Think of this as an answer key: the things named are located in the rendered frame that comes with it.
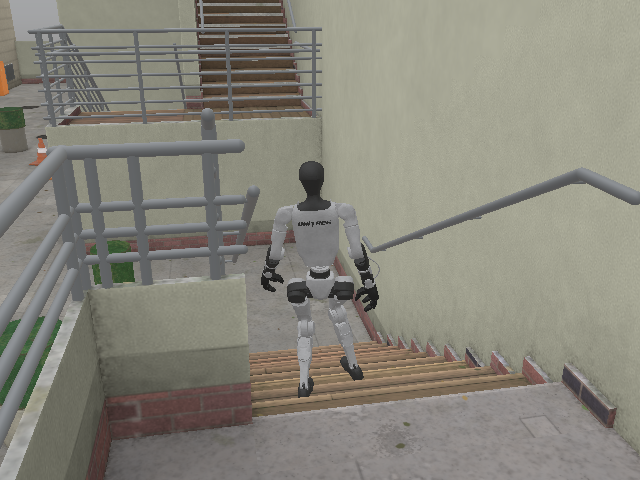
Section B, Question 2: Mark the robot right upper arm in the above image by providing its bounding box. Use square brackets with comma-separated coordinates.
[335, 203, 364, 260]

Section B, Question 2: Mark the humanoid robot head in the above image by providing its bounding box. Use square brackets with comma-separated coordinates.
[297, 161, 331, 211]

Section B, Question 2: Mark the robot right foot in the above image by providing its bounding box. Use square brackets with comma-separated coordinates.
[340, 356, 364, 381]

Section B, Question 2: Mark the robot left hand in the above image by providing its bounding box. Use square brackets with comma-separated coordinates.
[261, 273, 284, 292]

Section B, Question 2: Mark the robot left upper arm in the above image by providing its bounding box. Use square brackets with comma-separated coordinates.
[269, 205, 294, 260]

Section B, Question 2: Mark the robot right hand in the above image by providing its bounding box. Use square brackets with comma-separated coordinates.
[355, 284, 379, 312]

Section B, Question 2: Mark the robot right forearm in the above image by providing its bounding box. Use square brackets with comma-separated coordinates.
[354, 243, 376, 289]

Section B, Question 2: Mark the robot left forearm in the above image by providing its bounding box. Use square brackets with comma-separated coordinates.
[262, 245, 280, 278]

